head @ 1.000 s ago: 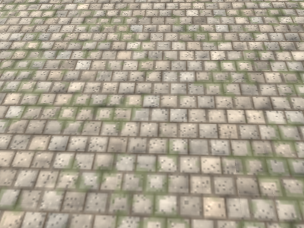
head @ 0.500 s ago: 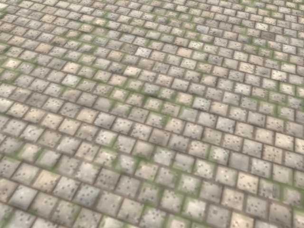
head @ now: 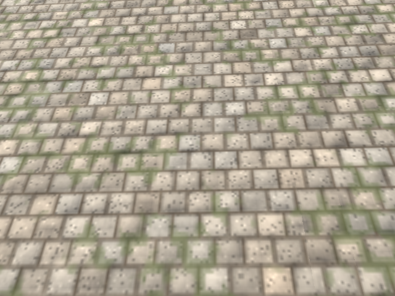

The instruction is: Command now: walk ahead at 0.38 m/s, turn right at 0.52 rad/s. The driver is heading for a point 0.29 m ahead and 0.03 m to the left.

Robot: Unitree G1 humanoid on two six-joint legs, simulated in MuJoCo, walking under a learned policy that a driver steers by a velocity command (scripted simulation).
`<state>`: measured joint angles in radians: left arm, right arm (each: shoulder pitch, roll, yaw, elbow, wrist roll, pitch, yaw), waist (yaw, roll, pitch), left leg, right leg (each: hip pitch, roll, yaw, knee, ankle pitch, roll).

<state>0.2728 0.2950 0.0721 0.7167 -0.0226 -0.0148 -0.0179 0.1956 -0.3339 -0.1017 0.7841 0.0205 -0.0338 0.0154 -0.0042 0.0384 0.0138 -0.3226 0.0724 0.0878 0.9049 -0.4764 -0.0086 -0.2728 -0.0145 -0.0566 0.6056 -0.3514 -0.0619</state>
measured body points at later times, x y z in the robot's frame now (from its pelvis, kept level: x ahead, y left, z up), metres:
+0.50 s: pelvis +0.18 -0.01 +0.00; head +0.22 -0.01 +0.45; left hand +0.32 +0.26 -0.12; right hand +0.32 -0.28 -0.11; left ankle +0.30 +0.07 -0.73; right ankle +0.07 -0.13 -0.67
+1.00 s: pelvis +0.26 -0.05 +0.00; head +0.27 -0.05 +0.45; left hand +0.39 +0.19 -0.12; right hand +0.35 -0.32 -0.13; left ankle +0.30 +0.07 -0.73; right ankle +0.21 -0.16 -0.73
